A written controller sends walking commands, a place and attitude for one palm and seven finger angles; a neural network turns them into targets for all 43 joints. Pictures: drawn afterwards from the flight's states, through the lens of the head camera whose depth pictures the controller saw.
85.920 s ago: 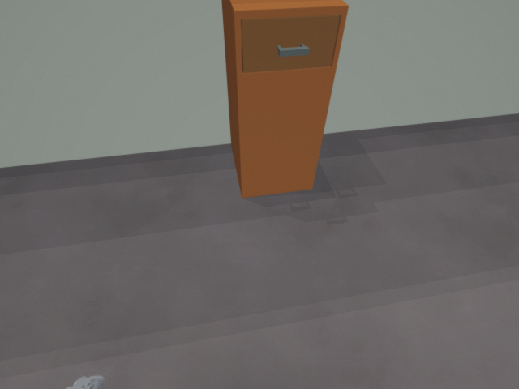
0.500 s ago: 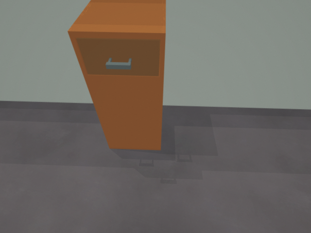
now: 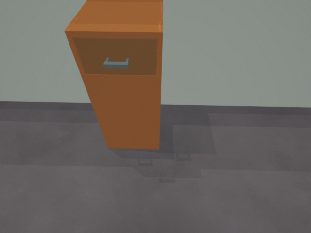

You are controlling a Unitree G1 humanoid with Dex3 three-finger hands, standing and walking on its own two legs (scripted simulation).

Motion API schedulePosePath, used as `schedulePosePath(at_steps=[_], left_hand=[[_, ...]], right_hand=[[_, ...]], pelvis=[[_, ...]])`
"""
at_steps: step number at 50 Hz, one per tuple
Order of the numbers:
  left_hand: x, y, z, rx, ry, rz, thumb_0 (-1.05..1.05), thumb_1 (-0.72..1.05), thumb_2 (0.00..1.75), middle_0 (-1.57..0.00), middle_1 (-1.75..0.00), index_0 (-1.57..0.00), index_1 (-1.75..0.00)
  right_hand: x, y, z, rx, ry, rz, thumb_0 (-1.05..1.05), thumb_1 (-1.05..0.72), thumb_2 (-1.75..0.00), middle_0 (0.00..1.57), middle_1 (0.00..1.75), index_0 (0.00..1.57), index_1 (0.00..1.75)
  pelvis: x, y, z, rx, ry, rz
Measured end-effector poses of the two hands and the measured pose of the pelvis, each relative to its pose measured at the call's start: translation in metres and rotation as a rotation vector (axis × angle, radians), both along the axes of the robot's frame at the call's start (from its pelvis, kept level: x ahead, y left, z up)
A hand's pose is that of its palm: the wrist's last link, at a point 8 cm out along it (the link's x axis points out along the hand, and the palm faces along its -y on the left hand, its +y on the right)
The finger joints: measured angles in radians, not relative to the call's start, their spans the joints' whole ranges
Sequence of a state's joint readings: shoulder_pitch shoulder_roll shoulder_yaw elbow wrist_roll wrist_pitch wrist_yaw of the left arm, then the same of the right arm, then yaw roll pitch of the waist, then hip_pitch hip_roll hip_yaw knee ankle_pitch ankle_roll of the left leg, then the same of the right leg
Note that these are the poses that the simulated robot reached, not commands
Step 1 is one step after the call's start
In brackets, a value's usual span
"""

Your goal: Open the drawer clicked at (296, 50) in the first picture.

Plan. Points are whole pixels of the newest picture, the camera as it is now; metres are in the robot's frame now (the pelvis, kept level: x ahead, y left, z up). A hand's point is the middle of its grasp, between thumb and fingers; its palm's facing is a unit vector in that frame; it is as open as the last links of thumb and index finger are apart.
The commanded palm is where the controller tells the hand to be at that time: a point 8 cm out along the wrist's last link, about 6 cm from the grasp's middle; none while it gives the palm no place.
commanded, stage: look to check the result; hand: left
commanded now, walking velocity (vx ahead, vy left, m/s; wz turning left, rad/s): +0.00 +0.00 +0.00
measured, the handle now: (116, 62) +0.76 +0.21 +0.00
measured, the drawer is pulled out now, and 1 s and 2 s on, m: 0.00 0.00 0.00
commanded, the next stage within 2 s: take the last steps up to it in 0.52 s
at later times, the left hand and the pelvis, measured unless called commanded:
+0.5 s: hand out of the picture +0.04 +0.22 -0.17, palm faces -0.01 -0.96 -0.28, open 7.4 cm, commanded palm none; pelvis +0.00 +0.00 +0.00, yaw +0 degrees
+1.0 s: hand out of the picture +0.01 +0.19 -0.20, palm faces +0.02 -0.99 -0.16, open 7.4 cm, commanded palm none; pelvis +0.05 +0.02 -0.02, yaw -1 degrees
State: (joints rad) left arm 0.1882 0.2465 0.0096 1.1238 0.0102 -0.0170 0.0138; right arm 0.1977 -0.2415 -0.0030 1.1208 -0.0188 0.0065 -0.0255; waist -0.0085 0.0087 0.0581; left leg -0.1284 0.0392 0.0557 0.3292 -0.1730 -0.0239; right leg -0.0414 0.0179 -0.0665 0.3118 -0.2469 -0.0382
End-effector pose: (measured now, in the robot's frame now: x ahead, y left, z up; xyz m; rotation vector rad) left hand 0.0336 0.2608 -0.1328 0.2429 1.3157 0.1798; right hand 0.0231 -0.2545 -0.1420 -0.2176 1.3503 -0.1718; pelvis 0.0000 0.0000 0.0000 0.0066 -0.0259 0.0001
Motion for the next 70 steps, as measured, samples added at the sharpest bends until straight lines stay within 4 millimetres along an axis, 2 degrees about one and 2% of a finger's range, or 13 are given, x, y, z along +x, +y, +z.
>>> schedulePosePath(at_steps=[13,35,41,47,50,52,54,58,62,64,66,70], left_hand=[[-0.003,-0.001,-0.001,-0.004,0.006,-0.004,0.0,0.91,0.9,-0.2,-0.3,-0.2,-0.3],[0.01,0.01,0.003,0.016,-0.028,-0.015,0.0,0.91,0.9,-0.2,-0.3,-0.2,-0.3],[0.0,-0.001,-0.008,-0.021,0.005,0.006,0.0,0.91,0.9,-0.2,-0.3,-0.2,-0.3],[-0.022,-0.012,-0.029,-0.093,0.105,0.069,0.0,0.91,0.9,-0.2,-0.3,-0.2,-0.3],[-0.025,-0.016,-0.034,-0.118,0.183,0.069,0.0,0.91,0.9,-0.2,-0.3,-0.2,-0.3],[-0.016,-0.02,-0.032,-0.121,0.208,0.059,0.0,0.91,0.9,-0.2,-0.3,-0.2,-0.3],[0.004,-0.023,-0.029,-0.122,0.195,0.052,0.01,0.91,0.9,-0.2,-0.3,-0.2,-0.3],[0.058,-0.029,-0.022,-0.098,0.122,0.027,0.02,0.93,0.9,-0.2,-0.3,-0.2,-0.3],[0.111,-0.031,-0.022,-0.05,0.024,0.018,0.02,0.95,0.9,-0.2,-0.3,-0.2,-0.3],[0.129,-0.034,-0.024,-0.029,-0.03,0.036,0.02,0.94,0.9,-0.2,-0.3,-0.2,-0.3],[0.138,-0.04,-0.022,-0.022,-0.046,0.058,0.01,0.94,0.9,-0.2,-0.3,-0.2,-0.3],[0.143,-0.058,-0.018,-0.052,0.0,0.07,0.01,0.92,0.9,-0.2,-0.3,-0.2,-0.3]], right_hand=[[0.005,-0.002,0.001,-0.004,-0.016,0.001,0.0,-0.91,-0.9,0.21,0.29,0.2,0.3],[0.013,-0.009,0.006,-0.027,-0.038,0.013,0.0,-0.91,-0.9,0.2,0.29,0.2,0.3],[0.005,0.007,-0.004,0.01,0.0,0.005,0.0,-0.91,-0.9,0.2,0.29,0.2,0.3],[-0.003,0.036,-0.013,0.043,0.079,-0.027,0.0,-0.91,-0.9,0.2,0.29,0.2,0.3],[-0.007,0.051,-0.014,0.051,0.085,-0.066,0.0,-0.91,-0.9,0.2,0.29,0.2,0.3],[-0.016,0.059,-0.013,0.059,0.108,-0.099,0.0,-0.91,-0.9,0.2,0.29,0.2,0.3],[-0.03,0.067,-0.01,0.076,0.163,-0.123,0.0,-0.91,-0.9,0.2,0.29,0.2,0.3],[-0.052,0.075,-0.005,0.123,0.304,-0.153,0.0,-0.91,-0.9,0.2,0.29,0.2,0.3],[-0.055,0.067,-0.012,0.165,0.408,-0.175,0.0,-0.91,-0.9,0.21,0.29,0.2,0.3],[-0.041,0.056,-0.019,0.17,0.431,-0.165,0.0,-0.91,-0.9,0.21,0.29,0.2,0.3],[-0.012,0.042,-0.022,0.156,0.406,-0.145,0.0,-0.91,-0.9,0.21,0.29,0.2,0.3],[0.078,0.017,-0.022,0.11,0.231,-0.1,0.01,-0.91,-0.9,0.2,0.29,0.2,0.3]], pelvis=[[-0.002,0.0,0.0,-0.001,0.001,-0.005],[-0.002,0.002,0.0,-0.001,0.002,-0.003],[0.008,0.004,-0.005,-0.004,-0.001,0.001],[0.036,0.013,-0.014,-0.015,0.003,0.005],[0.05,0.018,-0.018,0.004,0.01,-0.019],[0.058,0.018,-0.016,0.007,0.013,-0.023],[0.067,0.016,-0.014,0.009,0.016,-0.02],[0.088,0.007,-0.012,0.008,0.024,-0.011],[0.117,-0.012,-0.023,0.013,0.021,0.004],[0.128,-0.019,-0.029,0.007,0.012,0.021],[0.139,-0.024,-0.027,-0.002,0.007,0.034],[0.162,-0.028,-0.015,-0.005,0.026,0.038]])
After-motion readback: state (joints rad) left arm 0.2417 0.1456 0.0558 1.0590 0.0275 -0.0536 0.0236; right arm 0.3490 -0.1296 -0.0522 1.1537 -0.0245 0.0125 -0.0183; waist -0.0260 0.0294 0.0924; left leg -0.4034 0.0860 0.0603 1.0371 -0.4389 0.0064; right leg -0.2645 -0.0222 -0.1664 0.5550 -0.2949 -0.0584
